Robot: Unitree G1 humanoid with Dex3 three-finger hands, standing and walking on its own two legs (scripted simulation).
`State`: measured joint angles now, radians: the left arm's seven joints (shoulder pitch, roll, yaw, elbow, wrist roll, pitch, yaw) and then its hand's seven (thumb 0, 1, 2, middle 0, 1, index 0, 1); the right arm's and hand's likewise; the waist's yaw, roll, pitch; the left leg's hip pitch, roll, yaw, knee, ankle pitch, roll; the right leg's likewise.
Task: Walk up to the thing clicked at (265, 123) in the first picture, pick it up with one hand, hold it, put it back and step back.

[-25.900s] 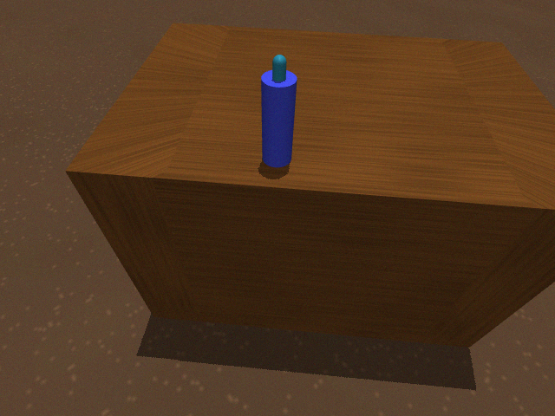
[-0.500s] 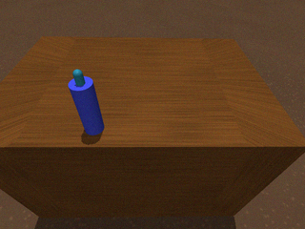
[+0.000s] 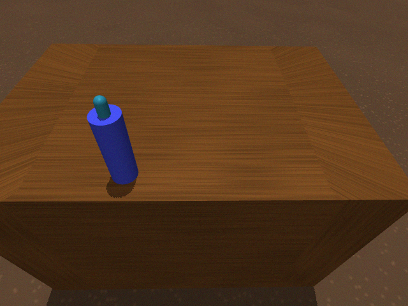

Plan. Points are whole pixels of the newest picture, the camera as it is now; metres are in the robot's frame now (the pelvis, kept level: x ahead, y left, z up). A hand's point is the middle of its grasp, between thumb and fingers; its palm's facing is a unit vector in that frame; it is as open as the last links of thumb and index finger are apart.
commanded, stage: home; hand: left
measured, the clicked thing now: (113, 141) +0.44 +0.20 +0.08
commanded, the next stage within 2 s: stand in 0.64 s
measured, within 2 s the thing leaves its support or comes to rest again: neither
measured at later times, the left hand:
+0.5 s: hand out of the picture +0.08 +0.26 -0.16, palm faces -0.05 -0.94 -0.34, open 17.7 cm
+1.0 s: hand out of the picture +0.08 +0.26 -0.16, palm faces -0.04 -0.94 -0.34, open 14.5 cm
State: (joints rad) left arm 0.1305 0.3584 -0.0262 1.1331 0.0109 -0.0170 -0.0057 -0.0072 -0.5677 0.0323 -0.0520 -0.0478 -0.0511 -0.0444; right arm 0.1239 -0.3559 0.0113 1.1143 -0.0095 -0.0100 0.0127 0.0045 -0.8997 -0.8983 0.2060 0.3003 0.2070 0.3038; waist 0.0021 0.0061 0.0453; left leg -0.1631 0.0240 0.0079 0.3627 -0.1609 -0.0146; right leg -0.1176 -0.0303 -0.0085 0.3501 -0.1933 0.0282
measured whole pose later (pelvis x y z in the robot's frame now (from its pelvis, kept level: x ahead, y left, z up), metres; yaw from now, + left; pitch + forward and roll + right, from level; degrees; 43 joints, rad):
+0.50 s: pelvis +0.01 +0.01 +0.00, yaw +0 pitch -2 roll +0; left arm 0.12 0.36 -0.02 1.13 0.01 -0.01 -0.01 -0.01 -0.58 0.02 -0.05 -0.05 -0.05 -0.04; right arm 0.12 -0.35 0.00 1.13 -0.01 -0.01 0.01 0.00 -0.90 -0.90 0.21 0.30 0.21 0.30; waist 0.00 0.00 0.05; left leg -0.14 0.01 0.02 0.34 -0.16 -0.01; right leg -0.09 -0.04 0.00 0.32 -0.19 0.04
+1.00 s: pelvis +0.01 +0.00 +0.00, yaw +0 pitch -2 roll +0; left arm 0.13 0.35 -0.02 1.12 0.01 -0.01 0.00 -0.01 -0.16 0.44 -0.17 -0.24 -0.17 -0.23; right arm 0.12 -0.35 0.00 1.13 -0.01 -0.01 0.01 0.00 -0.90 -0.90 0.21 0.30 0.21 0.30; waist 0.00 0.00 0.05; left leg -0.13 0.02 0.01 0.33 -0.16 -0.01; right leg -0.09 -0.04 0.00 0.32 -0.19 0.03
